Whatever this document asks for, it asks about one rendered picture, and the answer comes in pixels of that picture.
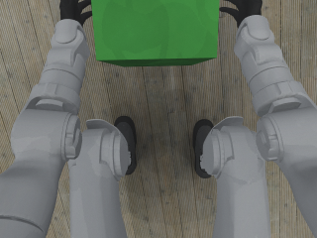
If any robot left thigh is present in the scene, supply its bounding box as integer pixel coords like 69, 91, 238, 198
69, 128, 128, 238

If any right robot upper arm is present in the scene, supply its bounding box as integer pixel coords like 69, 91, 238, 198
256, 106, 317, 238

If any robot left hand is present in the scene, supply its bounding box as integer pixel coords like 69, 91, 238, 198
59, 0, 93, 28

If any carton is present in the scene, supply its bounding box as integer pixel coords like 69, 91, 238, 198
91, 0, 220, 67

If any right robot forearm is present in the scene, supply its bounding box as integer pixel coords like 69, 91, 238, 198
233, 15, 317, 117

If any left robot forearm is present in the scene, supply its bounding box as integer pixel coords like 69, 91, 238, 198
10, 19, 90, 156

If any left robot upper arm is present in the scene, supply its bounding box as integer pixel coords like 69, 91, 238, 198
0, 109, 82, 238

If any robot right hand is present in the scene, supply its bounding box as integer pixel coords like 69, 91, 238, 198
219, 0, 263, 29

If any right robot foot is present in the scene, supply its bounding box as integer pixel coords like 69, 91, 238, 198
192, 119, 214, 179

